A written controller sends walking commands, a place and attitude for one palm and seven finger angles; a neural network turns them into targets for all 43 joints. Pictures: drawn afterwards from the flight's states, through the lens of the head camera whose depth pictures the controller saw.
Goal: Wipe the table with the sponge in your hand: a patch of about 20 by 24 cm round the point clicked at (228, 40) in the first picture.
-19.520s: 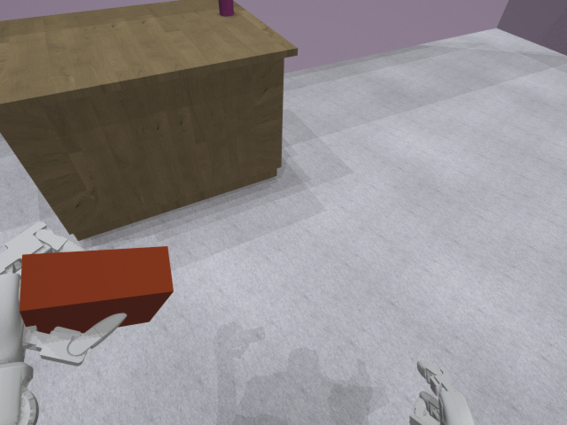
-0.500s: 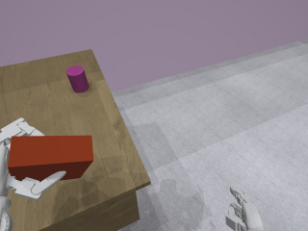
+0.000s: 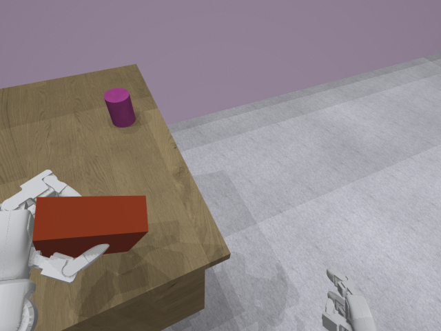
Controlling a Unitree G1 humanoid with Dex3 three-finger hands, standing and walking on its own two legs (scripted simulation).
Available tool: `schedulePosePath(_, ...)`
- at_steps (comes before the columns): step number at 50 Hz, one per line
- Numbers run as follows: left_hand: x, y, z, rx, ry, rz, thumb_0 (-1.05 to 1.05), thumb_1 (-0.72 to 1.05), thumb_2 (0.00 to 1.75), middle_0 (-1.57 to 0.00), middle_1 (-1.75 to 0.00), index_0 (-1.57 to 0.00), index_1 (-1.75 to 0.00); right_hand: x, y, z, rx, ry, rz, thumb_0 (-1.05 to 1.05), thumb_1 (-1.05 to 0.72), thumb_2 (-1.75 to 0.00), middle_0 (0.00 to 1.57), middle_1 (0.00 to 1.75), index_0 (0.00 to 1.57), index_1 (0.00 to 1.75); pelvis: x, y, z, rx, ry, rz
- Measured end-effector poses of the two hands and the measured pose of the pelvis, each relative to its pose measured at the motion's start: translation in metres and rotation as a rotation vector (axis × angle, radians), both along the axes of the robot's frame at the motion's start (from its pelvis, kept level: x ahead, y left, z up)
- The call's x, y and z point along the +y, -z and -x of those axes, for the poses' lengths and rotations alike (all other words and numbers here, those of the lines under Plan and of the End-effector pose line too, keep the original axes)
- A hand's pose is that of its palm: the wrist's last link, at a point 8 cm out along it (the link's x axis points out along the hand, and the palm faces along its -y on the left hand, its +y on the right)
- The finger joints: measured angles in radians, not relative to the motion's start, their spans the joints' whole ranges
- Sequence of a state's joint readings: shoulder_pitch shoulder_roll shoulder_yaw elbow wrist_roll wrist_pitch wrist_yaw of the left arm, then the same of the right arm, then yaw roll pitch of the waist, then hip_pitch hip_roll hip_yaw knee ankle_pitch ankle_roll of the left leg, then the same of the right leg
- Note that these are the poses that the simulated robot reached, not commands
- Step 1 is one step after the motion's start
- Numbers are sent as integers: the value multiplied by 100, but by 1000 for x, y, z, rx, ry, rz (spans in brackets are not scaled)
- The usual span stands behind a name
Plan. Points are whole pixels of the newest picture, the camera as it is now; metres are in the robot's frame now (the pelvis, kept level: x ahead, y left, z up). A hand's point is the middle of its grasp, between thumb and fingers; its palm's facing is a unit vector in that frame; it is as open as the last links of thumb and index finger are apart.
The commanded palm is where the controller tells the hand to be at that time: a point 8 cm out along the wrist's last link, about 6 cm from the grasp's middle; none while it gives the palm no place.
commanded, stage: come to a stop and stand still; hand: left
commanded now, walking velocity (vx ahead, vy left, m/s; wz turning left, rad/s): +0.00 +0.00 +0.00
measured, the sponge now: (106, 228) +0.23 +0.19 +0.12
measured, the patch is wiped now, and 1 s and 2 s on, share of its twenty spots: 0.00 0.00 0.00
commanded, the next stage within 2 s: look again from close up in 0.52 s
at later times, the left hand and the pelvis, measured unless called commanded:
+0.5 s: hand (19, 208) +0.23 +0.30 +0.15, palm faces +0.39 -0.85 -0.35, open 9.2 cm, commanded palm +0.17 +0.32 +0.18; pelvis +0.02 +0.04 +0.00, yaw +2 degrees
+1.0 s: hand (31, 214) +0.22 +0.27 +0.16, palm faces +0.41 -0.84 -0.36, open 9.2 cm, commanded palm +0.16 +0.30 +0.18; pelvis +0.01 +0.02 +0.00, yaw +2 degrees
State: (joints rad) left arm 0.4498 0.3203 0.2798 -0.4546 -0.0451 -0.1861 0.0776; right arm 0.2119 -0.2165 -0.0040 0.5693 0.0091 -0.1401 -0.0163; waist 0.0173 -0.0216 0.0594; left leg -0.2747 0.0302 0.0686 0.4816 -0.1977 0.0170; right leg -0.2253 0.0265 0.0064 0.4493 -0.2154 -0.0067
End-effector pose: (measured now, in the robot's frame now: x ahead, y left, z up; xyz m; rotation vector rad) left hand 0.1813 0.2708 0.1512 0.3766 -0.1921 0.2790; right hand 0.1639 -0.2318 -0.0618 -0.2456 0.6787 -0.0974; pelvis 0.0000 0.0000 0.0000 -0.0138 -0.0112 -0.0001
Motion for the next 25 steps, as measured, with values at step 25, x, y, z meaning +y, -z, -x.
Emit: schedulePosePath(25,64,-11,-10,-79,-75,-52,-1,-42,104,-82,-140,-82,-139,73,-9,-37,-20,-89,-8,1,-90,-89,21,30,21,30,38,-2,-15,3,-29,15)
